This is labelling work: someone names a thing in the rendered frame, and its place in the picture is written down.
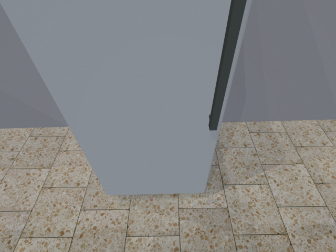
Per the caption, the handle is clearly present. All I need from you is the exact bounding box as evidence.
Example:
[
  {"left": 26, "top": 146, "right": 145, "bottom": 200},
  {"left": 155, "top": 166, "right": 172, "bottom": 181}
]
[{"left": 208, "top": 0, "right": 247, "bottom": 130}]

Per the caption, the fridge door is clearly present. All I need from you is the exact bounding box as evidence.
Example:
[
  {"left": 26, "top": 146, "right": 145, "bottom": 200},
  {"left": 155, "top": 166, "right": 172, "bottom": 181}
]
[{"left": 0, "top": 0, "right": 250, "bottom": 195}]

